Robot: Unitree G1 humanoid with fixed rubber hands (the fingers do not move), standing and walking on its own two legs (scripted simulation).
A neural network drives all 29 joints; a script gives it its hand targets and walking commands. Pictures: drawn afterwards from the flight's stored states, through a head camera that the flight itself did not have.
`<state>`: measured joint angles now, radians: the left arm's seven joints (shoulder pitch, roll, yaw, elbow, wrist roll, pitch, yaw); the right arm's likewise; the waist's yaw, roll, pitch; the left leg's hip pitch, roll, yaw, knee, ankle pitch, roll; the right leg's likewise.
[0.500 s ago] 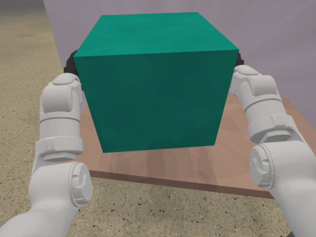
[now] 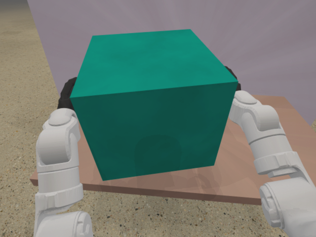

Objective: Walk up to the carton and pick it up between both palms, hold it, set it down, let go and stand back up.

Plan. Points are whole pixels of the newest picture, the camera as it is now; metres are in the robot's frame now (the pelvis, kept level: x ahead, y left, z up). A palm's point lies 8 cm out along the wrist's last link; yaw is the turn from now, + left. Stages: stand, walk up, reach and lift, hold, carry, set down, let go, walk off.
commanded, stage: hold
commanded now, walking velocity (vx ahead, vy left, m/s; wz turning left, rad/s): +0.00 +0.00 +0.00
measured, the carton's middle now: (150, 97) +0.43 +0.00 +0.20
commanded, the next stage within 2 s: none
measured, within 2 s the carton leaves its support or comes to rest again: neither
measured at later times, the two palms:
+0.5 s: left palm (61, 96) +0.32 +0.19 +0.27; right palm (240, 82) +0.34 -0.19 +0.29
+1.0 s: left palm (67, 109) +0.34 +0.20 +0.23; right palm (229, 93) +0.36 -0.18 +0.25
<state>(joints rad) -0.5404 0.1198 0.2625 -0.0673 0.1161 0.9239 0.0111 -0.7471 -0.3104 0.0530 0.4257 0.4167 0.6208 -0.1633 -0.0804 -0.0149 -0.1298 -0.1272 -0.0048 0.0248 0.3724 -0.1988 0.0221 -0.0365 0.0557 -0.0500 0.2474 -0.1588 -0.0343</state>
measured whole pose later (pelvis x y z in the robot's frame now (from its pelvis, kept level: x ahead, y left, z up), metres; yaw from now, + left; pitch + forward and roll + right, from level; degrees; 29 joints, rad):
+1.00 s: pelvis +0.00 +0.00 +0.00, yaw +0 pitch -2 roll -1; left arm -0.59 0.15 0.25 0.00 0.12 0.91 0.00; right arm -0.79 -0.31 0.05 0.49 0.41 0.62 -0.16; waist -0.08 -0.02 -0.14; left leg -0.14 -0.01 0.02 0.37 -0.19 0.03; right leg -0.05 0.05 -0.05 0.25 -0.16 -0.03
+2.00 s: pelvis -0.02 +0.00 +0.00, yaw -2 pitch -3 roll -1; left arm -0.64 0.11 0.30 0.06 0.14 0.90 -0.02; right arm -0.78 -0.30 0.01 0.46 0.38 0.63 -0.16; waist -0.10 -0.01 -0.13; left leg -0.13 -0.01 0.05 0.35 -0.17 0.04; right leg -0.06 0.05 -0.01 0.25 -0.14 -0.03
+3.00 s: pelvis -0.02 +0.00 +0.00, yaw +0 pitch -3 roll -1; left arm -0.60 0.12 0.30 0.01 0.14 0.91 -0.02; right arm -0.78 -0.28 0.01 0.44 0.37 0.64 -0.16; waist -0.08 -0.01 -0.13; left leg -0.13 -0.01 0.02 0.36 -0.17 0.03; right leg -0.04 0.06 -0.04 0.25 -0.15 -0.04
